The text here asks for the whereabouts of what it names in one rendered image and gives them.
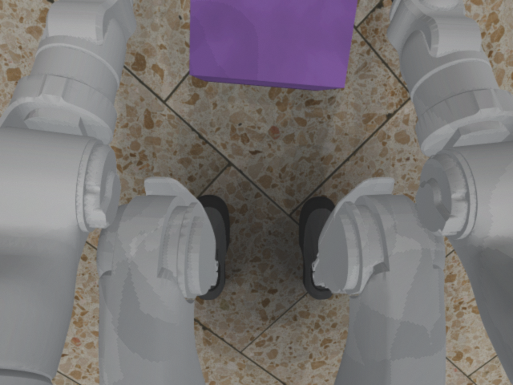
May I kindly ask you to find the left robot foot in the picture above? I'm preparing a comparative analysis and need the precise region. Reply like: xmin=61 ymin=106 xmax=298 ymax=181
xmin=197 ymin=195 xmax=230 ymax=300

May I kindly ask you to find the left robot shin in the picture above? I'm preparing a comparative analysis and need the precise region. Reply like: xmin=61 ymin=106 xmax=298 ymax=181
xmin=96 ymin=176 xmax=218 ymax=296

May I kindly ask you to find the left robot upper arm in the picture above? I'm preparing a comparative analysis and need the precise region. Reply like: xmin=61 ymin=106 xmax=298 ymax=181
xmin=0 ymin=127 xmax=121 ymax=385

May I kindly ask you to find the right robot upper arm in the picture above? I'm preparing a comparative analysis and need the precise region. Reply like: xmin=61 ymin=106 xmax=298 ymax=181
xmin=415 ymin=141 xmax=513 ymax=385

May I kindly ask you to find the left robot forearm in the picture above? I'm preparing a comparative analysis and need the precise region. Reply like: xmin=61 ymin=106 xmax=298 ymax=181
xmin=0 ymin=0 xmax=137 ymax=145

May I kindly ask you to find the right robot forearm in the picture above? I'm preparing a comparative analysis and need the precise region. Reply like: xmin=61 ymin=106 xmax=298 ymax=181
xmin=386 ymin=0 xmax=513 ymax=157

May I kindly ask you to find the carton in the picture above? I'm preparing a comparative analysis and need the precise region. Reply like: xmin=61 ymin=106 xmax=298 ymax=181
xmin=189 ymin=0 xmax=357 ymax=91

